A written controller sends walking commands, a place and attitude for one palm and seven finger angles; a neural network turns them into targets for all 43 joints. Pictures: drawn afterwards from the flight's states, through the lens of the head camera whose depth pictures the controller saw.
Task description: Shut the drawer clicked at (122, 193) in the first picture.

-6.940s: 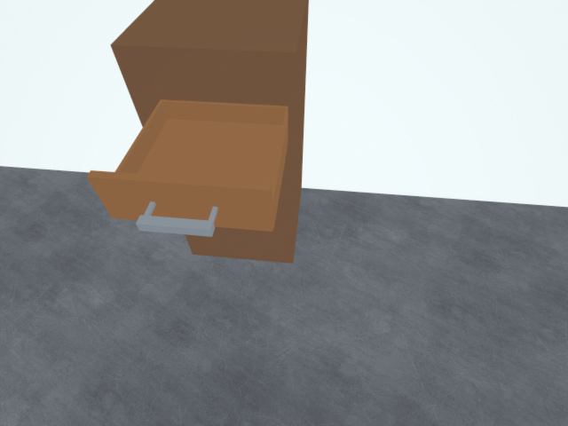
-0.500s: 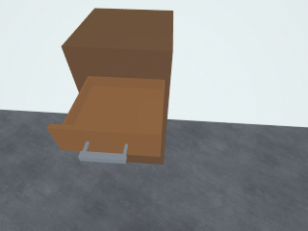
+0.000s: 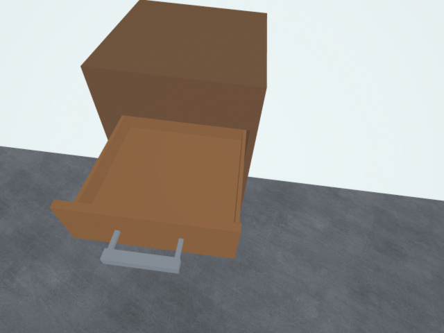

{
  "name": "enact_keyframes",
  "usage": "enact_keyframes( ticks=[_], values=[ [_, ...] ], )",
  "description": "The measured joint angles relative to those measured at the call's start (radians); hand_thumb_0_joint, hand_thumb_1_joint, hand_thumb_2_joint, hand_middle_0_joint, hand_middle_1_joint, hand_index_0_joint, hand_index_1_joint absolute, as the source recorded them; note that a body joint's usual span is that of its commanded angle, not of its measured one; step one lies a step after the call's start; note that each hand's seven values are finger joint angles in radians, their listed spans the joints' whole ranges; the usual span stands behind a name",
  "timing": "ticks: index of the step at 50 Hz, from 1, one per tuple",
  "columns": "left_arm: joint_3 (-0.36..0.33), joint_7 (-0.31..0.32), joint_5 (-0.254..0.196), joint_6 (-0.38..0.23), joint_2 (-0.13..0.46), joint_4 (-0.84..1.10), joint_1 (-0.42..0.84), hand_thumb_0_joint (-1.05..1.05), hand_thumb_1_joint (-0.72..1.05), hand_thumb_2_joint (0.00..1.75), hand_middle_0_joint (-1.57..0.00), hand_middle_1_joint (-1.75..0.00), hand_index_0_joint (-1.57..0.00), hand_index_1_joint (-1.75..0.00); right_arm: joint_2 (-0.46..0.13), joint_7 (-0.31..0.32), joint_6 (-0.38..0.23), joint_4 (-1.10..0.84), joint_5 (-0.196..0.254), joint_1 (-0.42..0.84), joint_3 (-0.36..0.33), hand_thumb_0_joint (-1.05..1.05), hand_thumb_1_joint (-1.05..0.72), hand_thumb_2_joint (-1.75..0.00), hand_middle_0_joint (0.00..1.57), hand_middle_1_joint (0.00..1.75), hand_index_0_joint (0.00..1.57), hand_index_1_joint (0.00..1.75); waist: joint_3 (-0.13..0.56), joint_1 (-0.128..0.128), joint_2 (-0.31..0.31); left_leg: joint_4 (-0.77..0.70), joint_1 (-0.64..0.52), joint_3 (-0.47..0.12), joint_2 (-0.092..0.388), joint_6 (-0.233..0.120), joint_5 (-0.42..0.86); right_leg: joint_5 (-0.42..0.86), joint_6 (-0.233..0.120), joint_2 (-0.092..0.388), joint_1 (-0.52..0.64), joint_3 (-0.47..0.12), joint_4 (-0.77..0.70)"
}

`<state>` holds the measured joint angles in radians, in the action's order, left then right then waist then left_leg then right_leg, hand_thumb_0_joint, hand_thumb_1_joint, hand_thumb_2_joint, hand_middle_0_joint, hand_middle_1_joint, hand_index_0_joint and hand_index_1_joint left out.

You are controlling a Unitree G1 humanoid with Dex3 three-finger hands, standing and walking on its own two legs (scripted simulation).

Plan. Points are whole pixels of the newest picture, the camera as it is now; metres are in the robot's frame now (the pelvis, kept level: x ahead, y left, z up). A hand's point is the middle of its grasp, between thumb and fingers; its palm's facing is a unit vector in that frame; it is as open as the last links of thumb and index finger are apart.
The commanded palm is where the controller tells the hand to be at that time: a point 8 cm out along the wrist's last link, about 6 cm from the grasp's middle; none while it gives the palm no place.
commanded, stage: come to a stop and stand still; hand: left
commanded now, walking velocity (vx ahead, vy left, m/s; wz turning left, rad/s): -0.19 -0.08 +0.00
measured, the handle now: (144, 250) +0.28 +0.19 -0.08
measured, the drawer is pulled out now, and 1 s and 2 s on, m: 0.30 0.30 0.30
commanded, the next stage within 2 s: look again from close up in 1.32 s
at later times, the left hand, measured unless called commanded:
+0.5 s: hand out of the picture +0.01 +0.15 -0.17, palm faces +0.02 -0.98 -0.21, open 7.3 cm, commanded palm none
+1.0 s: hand out of the picture -0.03 +0.10 -0.17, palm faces +0.06 -0.99 -0.14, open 7.4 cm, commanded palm none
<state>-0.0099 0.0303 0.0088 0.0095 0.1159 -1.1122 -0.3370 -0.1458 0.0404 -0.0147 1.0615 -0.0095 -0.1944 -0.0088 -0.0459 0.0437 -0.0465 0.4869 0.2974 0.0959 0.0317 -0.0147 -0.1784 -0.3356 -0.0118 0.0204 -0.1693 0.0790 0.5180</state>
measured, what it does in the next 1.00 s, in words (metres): stands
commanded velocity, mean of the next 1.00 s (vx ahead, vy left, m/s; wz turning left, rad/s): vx -0.01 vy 0.00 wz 0.00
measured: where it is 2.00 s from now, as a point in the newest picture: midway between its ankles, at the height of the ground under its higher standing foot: outside the picture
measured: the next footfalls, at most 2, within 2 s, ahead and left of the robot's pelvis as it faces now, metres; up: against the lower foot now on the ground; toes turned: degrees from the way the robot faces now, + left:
none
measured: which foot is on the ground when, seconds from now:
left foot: down 0.00-1.00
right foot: down 0.00-1.00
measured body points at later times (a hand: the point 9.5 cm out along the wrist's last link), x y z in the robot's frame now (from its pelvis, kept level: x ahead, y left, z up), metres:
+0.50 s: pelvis -0.02 -0.03 +0.00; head -0.03 -0.04 +0.45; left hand +0.01 +0.20 -0.15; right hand -0.02 -0.26 -0.16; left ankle +0.05 +0.11 -0.74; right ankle -0.04 -0.10 -0.74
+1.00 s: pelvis +0.02 -0.03 +0.01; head +0.02 -0.04 +0.46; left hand -0.03 +0.16 -0.15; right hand -0.01 -0.23 -0.16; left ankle +0.05 +0.11 -0.74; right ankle -0.04 -0.10 -0.74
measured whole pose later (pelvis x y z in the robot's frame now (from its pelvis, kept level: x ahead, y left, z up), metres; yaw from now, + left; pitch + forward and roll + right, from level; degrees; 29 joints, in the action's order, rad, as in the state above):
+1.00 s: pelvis +0.02 -0.03 +0.01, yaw -1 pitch -1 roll +1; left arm 0.01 0.04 0.01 -0.03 0.07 -1.16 -0.38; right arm -0.11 0.04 0.00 1.17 -0.01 -0.31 0.02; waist -0.01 0.01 0.01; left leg 0.39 0.21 0.07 0.06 0.04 -0.16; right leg -0.31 -0.06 -0.03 -0.08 0.07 0.41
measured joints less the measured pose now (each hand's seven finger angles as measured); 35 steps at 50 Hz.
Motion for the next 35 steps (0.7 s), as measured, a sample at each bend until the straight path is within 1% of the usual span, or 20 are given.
enact_keyframes(
  ticks=[3, 6, 8, 9, 11, 14, 15, 18, 20, 23, 27, 35],
  values=[
    [-0.001, -0.002, 0.0, 0.006, 0.009, 0.015, 0.025, 0.01, 0.91, 0.9, -0.2, -0.3, -0.2, -0.3, 0.009, 0.003, 0.008, -0.017, 0.001, 0.038, 0.0, 0.0, -0.93, -0.9, 0.2, 0.3, 0.2, 0.3, -0.016, 0.004, -0.006, -0.017, 0.006, 0.015, -0.009, -0.004, 0.018, -0.005, 0.002, 0.011, -0.029, -0.014, 0.023],
    [-0.008, -0.003, 0.004, 0.013, 0.024, 0.037, 0.048, 0.01, 0.91, 0.9, -0.2, -0.3, -0.2, -0.3, 0.016, 0.0, 0.015, -0.041, 0.0, 0.072, -0.007, 0.0, -0.92, -0.9, 0.2, 0.3, 0.2, 0.3, -0.029, -0.002, 0.0, -0.013, 0.022, 0.03, -0.009, -0.003, 0.024, -0.016, 0.003, 0.015, -0.07, -0.029, 0.07],
    [-0.014, -0.001, 0.008, 0.016, 0.033, 0.05, 0.062, 0.01, 0.91, 0.9, -0.2, -0.3, -0.2, -0.3, 0.014, -0.003, 0.021, -0.054, -0.002, 0.087, -0.013, 0.0, -0.91, -0.9, 0.2, 0.3, 0.2, 0.3, -0.032, -0.007, 0.017, 0.003, 0.036, 0.031, -0.002, 0.002, 0.025, -0.021, -0.007, 0.01, -0.089, -0.031, 0.095],
    [-0.017, 0.0, 0.01, 0.015, 0.035, 0.055, 0.068, 0.0, 0.91, 0.9, -0.2, -0.3, -0.2, -0.3, 0.01, -0.006, 0.024, -0.057, -0.003, 0.09, -0.016, 0.0, -0.91, -0.9, 0.2, 0.3, 0.2, 0.3, -0.031, -0.01, 0.033, 0.014, 0.043, 0.027, 0.005, 0.005, 0.023, -0.018, -0.017, 0.002, -0.091, -0.027, 0.096],
    [-0.018, 0.003, 0.014, 0.01, 0.037, 0.065, 0.069, 0.0, 0.91, 0.9, -0.2, -0.3, -0.2, -0.3, 0.0, -0.012, 0.035, -0.059, -0.003, 0.086, -0.021, 0.0, -0.91, -0.9, 0.2, 0.3, 0.2, 0.3, -0.019, -0.016, 0.065, 0.029, 0.053, 0.014, 0.022, 0.014, 0.02, -0.008, -0.027, -0.015, -0.085, -0.016, 0.083],
    [-0.014, 0.005, 0.012, 0.002, 0.045, 0.067, 0.063, 0.0, 0.91, 0.9, -0.2, -0.3, -0.2, -0.3, -0.004, -0.019, 0.049, -0.054, -0.002, 0.062, -0.028, 0.0, -0.91, -0.9, 0.2, 0.3, 0.2, 0.3, 0.007, -0.029, 0.073, 0.036, 0.049, -0.01, 0.012, 0.021, -0.039, 0.001, -0.039, -0.018, -0.073, -0.009, 0.066],
    [-0.012, 0.005, 0.011, 0.002, 0.045, 0.065, 0.062, 0.0, 0.91, 0.9, -0.2, -0.3, -0.2, -0.3, -0.009, -0.019, 0.048, -0.051, -0.002, 0.052, -0.029, -0.01, -0.92, -0.9, 0.2, 0.3, 0.2, 0.3, 0.015, -0.034, 0.074, 0.026, 0.042, -0.016, 0.01, 0.023, -0.032, 0.003, -0.041, -0.02, -0.066, -0.008, 0.059],
    [-0.005, 0.002, 0.006, 0.0, 0.042, 0.055, 0.065, 0.0, 0.91, 0.9, -0.2, -0.3, -0.2, -0.3, -0.026, -0.019, 0.041, -0.031, -0.005, 0.015, -0.025, -0.01, -0.93, -0.9, 0.2, 0.3, 0.2, 0.3, 0.029, -0.045, 0.08, -0.009, 0.012, -0.027, 0.018, 0.031, 0.047, 0.009, -0.043, -0.033, -0.039, -0.003, 0.042],
    [-0.001, 0.001, 0.005, -0.001, 0.039, 0.05, 0.067, 0.01, 0.91, 0.9, -0.2, -0.3, -0.2, -0.3, -0.032, -0.021, 0.042, -0.008, -0.006, -0.014, -0.019, -0.01, -0.93, -0.9, 0.2, 0.3, 0.2, 0.3, 0.037, -0.049, 0.074, -0.021, -0.007, -0.031, 0.022, 0.04, 0.05, 0.014, -0.045, -0.038, -0.017, -0.001, 0.022],
    [0.0, 0.003, 0.005, -0.001, 0.039, 0.042, 0.068, 0.01, 0.92, 0.9, -0.2, -0.3, -0.2, -0.3, -0.031, -0.025, 0.044, 0.023, -0.009, -0.061, -0.008, -0.01, -0.92, -0.9, 0.2, 0.3, 0.2, 0.3, 0.046, -0.053, 0.061, -0.044, -0.023, -0.035, 0.027, 0.044, 0.05, 0.027, -0.05, -0.045, 0.004, 0.004, -0.01],
    [0.001, -0.003, 0.0, -0.007, 0.039, 0.029, 0.061, 0.01, 0.93, 0.9, -0.2, -0.3, -0.2, -0.3, -0.021, -0.024, 0.042, 0.059, -0.011, -0.117, 0.004, -0.01, -0.92, -0.9, 0.2, 0.3, 0.2, 0.3, 0.039, -0.055, 0.053, -0.07, -0.031, -0.042, 0.031, 0.048, 0.062, 0.042, -0.054, -0.052, 0.019, 0.01, -0.047],
    [0.011, -0.005, -0.007, -0.019, 0.005, -0.014, 0.019, 0.01, 0.91, 0.9, -0.2, -0.3, -0.2, -0.3, 0.016, -0.018, 0.029, 0.107, -0.005, -0.177, 0.021, 0.0, -0.91, -0.9, 0.2, 0.3, 0.2, 0.3, 0.012, -0.055, 0.052, -0.098, -0.049, -0.037, 0.032, 0.053, 0.061, 0.05, -0.054, -0.055, 0.041, 0.004, -0.089]
  ],
)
